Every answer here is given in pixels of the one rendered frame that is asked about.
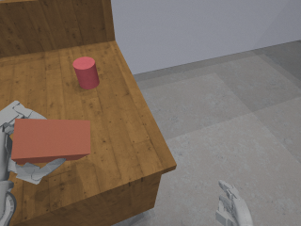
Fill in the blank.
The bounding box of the robot left forearm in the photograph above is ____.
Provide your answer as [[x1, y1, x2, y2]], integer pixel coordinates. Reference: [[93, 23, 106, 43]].
[[0, 180, 17, 226]]

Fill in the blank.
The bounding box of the right robot hand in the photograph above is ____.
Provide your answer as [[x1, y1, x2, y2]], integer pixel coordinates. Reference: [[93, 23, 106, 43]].
[[215, 180, 255, 226]]

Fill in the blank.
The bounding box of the table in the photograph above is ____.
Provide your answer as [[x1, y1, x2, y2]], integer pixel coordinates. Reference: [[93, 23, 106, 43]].
[[0, 0, 177, 226]]

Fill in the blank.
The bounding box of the left robot hand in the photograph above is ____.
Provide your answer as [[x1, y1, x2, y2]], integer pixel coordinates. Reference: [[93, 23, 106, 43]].
[[0, 101, 67, 185]]

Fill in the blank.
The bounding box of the sponge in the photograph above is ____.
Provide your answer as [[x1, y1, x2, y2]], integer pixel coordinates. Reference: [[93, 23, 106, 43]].
[[10, 119, 91, 165]]

